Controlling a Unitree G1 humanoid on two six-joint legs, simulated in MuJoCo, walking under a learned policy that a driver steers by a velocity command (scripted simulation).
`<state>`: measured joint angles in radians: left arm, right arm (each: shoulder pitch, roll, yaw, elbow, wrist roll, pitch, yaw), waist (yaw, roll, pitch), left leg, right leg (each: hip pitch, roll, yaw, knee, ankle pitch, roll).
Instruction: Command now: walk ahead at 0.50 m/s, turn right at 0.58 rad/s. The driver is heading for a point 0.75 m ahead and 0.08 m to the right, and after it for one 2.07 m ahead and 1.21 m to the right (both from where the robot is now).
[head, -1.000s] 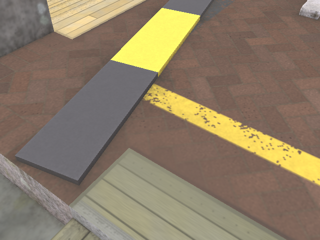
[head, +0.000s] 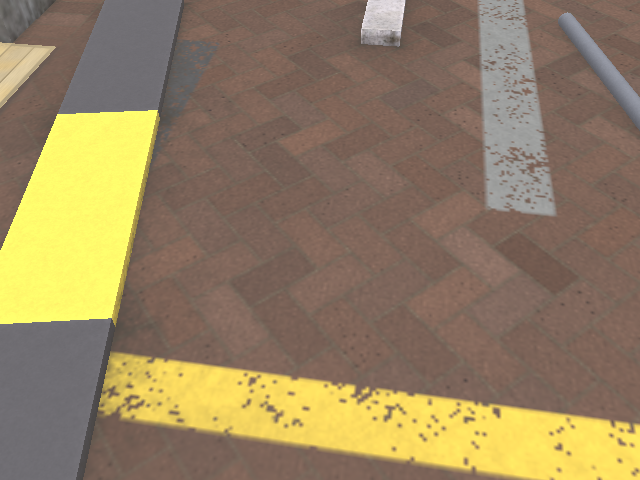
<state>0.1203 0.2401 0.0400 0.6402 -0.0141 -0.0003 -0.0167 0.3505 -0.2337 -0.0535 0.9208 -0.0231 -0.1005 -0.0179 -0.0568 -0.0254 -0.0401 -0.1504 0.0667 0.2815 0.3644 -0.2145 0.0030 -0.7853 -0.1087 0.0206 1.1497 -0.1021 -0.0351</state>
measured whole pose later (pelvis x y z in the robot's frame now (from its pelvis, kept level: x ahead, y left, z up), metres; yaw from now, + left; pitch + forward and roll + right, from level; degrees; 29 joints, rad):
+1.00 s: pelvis +0.55 -0.12 +0.00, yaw -14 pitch +3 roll +0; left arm 0.10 0.25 0.05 0.62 0.02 -0.09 0.02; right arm 0.36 -0.24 -0.07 0.82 0.01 -0.07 0.01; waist -0.08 -0.03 0.01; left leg -0.21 -0.10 -0.07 0.35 -0.18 0.08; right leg -0.66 -0.07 0.09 0.79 -0.13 0.04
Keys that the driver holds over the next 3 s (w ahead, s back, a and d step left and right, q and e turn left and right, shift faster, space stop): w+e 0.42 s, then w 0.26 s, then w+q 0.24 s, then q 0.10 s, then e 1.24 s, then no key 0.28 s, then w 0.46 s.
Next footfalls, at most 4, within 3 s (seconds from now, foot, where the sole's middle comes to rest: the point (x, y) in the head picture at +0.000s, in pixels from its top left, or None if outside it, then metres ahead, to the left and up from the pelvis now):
0.20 right None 0.22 -0.16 -0.78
0.70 left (348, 457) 0.60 -0.05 -0.78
1.16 right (451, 383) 0.76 -0.31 -0.78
1.54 left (351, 382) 0.78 -0.08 -0.78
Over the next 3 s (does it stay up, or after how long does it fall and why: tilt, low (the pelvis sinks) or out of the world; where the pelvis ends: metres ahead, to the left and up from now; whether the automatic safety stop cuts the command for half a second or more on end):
stays up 0.70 -0.25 0.00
